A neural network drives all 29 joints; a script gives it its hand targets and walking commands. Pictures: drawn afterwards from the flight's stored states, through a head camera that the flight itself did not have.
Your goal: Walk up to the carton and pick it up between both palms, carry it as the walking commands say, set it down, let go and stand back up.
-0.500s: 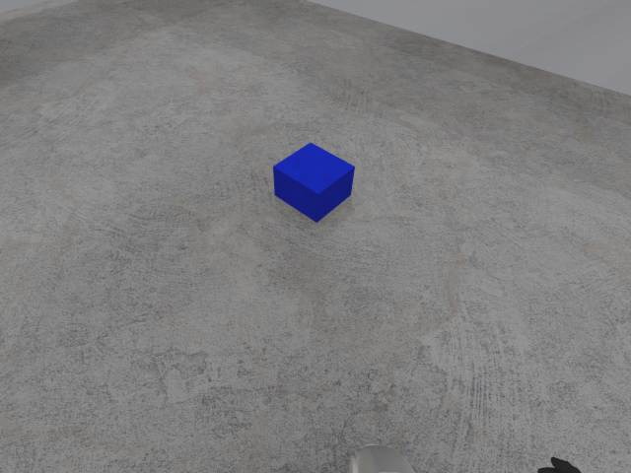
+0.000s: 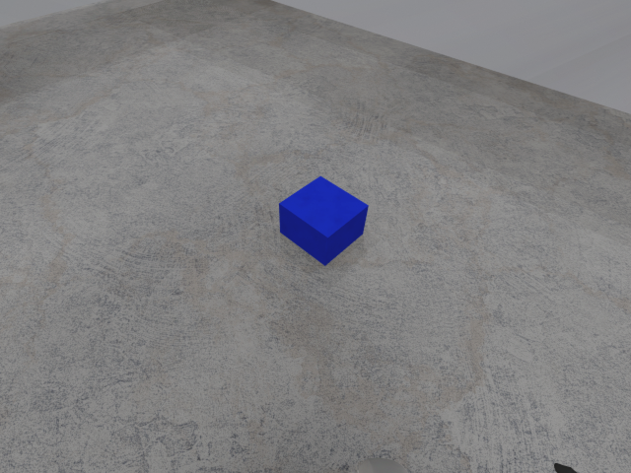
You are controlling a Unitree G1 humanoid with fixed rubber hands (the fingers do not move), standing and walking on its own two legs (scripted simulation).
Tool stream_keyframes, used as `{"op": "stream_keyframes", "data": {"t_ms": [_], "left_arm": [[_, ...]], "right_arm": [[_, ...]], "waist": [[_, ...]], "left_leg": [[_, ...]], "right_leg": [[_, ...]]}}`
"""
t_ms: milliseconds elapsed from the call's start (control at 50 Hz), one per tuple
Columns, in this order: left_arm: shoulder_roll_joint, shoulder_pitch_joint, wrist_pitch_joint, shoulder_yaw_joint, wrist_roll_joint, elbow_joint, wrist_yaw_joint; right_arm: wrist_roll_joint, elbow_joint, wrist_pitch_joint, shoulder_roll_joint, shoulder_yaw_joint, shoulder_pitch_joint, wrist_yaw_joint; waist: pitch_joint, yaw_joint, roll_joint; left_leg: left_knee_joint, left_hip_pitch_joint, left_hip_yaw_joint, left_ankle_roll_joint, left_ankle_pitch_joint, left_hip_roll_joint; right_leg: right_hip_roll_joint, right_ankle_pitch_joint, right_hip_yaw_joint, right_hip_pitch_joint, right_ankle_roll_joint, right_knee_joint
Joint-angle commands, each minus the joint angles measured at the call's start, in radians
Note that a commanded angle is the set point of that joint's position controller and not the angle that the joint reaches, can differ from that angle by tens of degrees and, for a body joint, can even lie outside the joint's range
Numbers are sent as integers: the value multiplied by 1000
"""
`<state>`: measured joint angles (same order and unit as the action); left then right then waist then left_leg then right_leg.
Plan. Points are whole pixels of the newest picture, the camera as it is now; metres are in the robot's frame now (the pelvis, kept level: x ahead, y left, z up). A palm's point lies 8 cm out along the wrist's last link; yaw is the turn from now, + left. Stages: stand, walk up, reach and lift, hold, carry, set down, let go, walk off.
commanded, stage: walk up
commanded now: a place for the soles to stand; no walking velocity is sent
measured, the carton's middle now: (322, 219) +1.15 -0.07 -0.65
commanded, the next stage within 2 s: none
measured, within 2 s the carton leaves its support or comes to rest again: neither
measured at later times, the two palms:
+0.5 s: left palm (88, 396) +0.25 +0.32 -0.10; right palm (537, 359) +0.30 -0.35 -0.08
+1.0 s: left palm (142, 286) +0.44 +0.30 -0.10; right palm (506, 265) +0.49 -0.37 -0.09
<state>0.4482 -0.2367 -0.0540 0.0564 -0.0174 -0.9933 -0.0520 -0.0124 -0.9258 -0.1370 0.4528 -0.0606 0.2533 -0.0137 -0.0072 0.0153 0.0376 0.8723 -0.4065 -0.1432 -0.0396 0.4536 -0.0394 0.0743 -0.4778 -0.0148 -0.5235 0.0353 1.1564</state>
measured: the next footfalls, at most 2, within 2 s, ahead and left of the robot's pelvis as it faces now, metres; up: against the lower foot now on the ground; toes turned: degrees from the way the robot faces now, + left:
right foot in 0.16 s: +0.23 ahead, -0.15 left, +0.00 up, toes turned -8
left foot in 0.44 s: +0.30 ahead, +0.10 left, +0.00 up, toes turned +9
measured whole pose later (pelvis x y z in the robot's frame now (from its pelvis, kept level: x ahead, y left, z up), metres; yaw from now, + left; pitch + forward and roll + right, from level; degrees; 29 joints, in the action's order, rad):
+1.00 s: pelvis +0.39 -0.04 -0.01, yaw +2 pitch -3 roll -1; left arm 0.45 -0.23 -0.08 0.07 -0.01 -0.93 -0.04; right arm -0.01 -0.94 -0.10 0.45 -0.06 0.20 -0.03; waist 0.07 0.03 -0.02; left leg 0.93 -0.54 -0.08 -0.02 0.41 -0.09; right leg 0.08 -0.50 -0.15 -0.38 0.04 0.93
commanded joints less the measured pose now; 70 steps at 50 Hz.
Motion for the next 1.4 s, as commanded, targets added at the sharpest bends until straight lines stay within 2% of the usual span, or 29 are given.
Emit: {"op": "stream_keyframes", "data": {"t_ms": [0, 60, 100, 120, 140, 160, 200, 320, 380, 400, 420, 440, 520, 640, 660, 680, 700, 720, 860, 940, 960, 980, 1000, 1100, 1200, 1240, 1260, 1300, 1380], "left_arm": [[199, 190, -66, 39, 15, 149, -4], [175, 86, -63, 55, 20, 115, -19], [224, -119, -61, 97, 13, 44, -9], [332, -235, -58, 137, 6, 32, 2], [396, -224, -59, 129, 23, 67, 13], [371, -139, -51, 110, 37, 90, 13], [320, -106, -53, 106, 30, 97, 17], [322, 59, -49, 91, 4, 140, 10], [222, 137, -33, 46, 5, 159, 2], [147, 145, -28, 23, 4, 171, 3], [108, 198, -31, 18, 10, 210, 13], [225, 235, -31, 49, -1, 193, 20], [236, 123, -49, 51, 2, 130, 10], [196, -64, -56, 81, 13, 65, -11], [237, -180, -57, 108, 7, 22, -2], [343, -277, -54, 144, -2, 15, 10], [405, -245, -56, 137, 15, 62, 22], [372, -132, -50, 112, 32, 88, 22], [329, -12, -49, 96, 4, 121, 25], [244, 110, -29, 51, 7, 147, 15], [176, 121, -25, 28, 5, 159, 14], [107, 154, -30, 15, 15, 192, 19], [211, 198, -28, 46, 7, 192, 29], [226, 72, -41, 51, 12, 116, 23], [192, -65, -42, 77, 15, 70, 2], [298, -264, -44, 134, -6, 12, 17], [399, -270, -46, 142, 1, 55, 27], [348, -115, -38, 108, 25, 99, 32], [307, -32, -41, 95, 9, 129, 39]], "right_arm": [[7, 67, -13, 318, -75, 77, 20], [3, 100, -3, 322, -69, -33, 4], [3, 112, 3, 255, -43, -62, -2], [16, 139, 1, 176, -25, -57, -4], [29, 160, 5, 190, -30, -81, 0], [14, 127, 16, 278, -50, -137, 6], [21, 97, 9, 246, -44, -91, 4], [10, 44, 17, 229, -62, -3, -20], [-4, -26, 0, 246, -89, 167, -8], [-17, -49, -5, 315, -111, 260, 9], [-25, -5, -11, 424, -123, 249, 22], [-3, 45, -11, 421, -116, 115, 29], [6, 61, -9, 328, -87, 92, 33], [-3, 112, 11, 303, -63, -98, 5], [-8, 114, 15, 252, -45, -95, 2], [4, 137, 17, 168, -25, -106, 1], [21, 163, 21, 182, -32, -126, 8], [9, 125, 29, 273, -54, -173, 16], [9, 51, 20, 239, -60, -38, -5], [-2, -13, 7, 236, -86, 127, -3], [-12, -45, 1, 295, -109, 233, 12], [-23, -18, -7, 403, -123, 273, 27], [-5, 36, -6, 418, -118, 163, 33], [7, 70, -3, 316, -86, 73, 39], [-1, 110, 14, 317, -73, -92, 17], [-4, 124, 25, 200, -36, -106, 13], [19, 159, 28, 152, -25, -117, 17], [11, 99, 33, 271, -51, -146, 25], [11, 50, 24, 244, -50, -37, 17]], "waist": [[81, -83, -123], [43, 1, -212], [-84, 120, -60], [-123, 182, 214], [-147, 144, 241], [-62, 109, 41], [-42, 82, 2], [39, 3, 148], [-22, -107, 28], [-38, -168, -235], [2, -186, -451], [60, -155, -201], [26, -83, -109], [0, 66, -175], [-69, 126, -42], [-75, 190, 251], [-90, 155, 267], [9, 105, 52], [62, 25, 123], [9, -97, 73], [-26, -164, -151], [-20, -199, -444], [25, -173, -227], [33, -66, -106], [13, 44, -214], [-74, 167, 127], [-86, 170, 327], [17, 90, 34], [45, 36, 59]], "left_leg": [[-463, 238, 436, -250, -433, -382], [-418, 53, 237, -177, -356, -304], [-70, -158, 76, -102, -459, -189], [316, -338, -36, -26, -365, -56], [405, -467, 58, 6, 54, 47], [445, -432, 167, 9, 52, -20], [411, -433, 180, -6, 9, -71], [46, -122, 113, 29, 37, -92], [-155, 282, 41, -1, -98, -4], [-313, 429, 277, -66, 191, -110], [-650, 417, 833, -183, 593, -375], [-667, 330, 919, -261, 550, -447], [-455, 339, 568, -269, -140, -416], [-310, -139, 188, -139, -45, -268], [-73, -269, 96, -99, -100, -197], [341, -439, -47, -32, -142, -52], [440, -533, 68, 12, 86, 32], [458, -495, 167, 17, 61, -35], [149, -242, 126, 25, 72, -99], [-116, 224, 20, 3, -107, -9], [-230, 413, 178, -49, 95, -52], [-548, 446, 719, -156, 458, -326], [-629, 378, 933, -260, 457, -431], [-399, 257, 509, -261, -326, -408], [-329, -120, 233, -155, -49, -301], [213, -404, 5, -56, -81, -120], [435, -548, 20, 3, 115, 25], [463, -494, 147, 3, 70, -59], [290, -338, 161, 7, 111, -103]], "right_leg": [[65, -1, 14, -284, -21, -194], [7, 173, -63, 59, 2, -417], [-79, 200, -81, 489, 38, -492], [138, -95, 274, 598, 108, -699], [343, -246, 733, 623, 227, -906], [345, -279, 708, 554, 275, -872], [334, -99, 578, 502, 265, -845], [304, -192, 314, 91, 263, -826], [167, -215, 101, -157, 150, -549], [62, -224, -12, -356, 86, -230], [-91, -133, -46, -545, 20, 64], [-5, -38, 113, -509, 6, 102], [63, -56, 52, -398, -19, -9], [-16, 195, -72, 259, 14, -417], [-57, 135, -53, 483, 28, -442], [139, -224, 316, 564, 84, -701], [339, -377, 782, 545, 198, -934], [341, -339, 748, 466, 246, -895], [322, -111, 390, 153, 276, -785], [180, -126, 126, -138, 165, -550], [93, -83, 29, -316, 111, -246], [-75, -73, -67, -509, 30, 104], [-34, -46, 95, -515, 14, 159], [67, -77, 50, -316, -17, -13], [0, 176, -59, 197, 13, -354], [50, -108, 150, 546, 65, -556], [314, -404, 754, 538, 184, -900], [321, -288, 697, 446, 266, -847], [331, -71, 478, 239, 268, -754]]}}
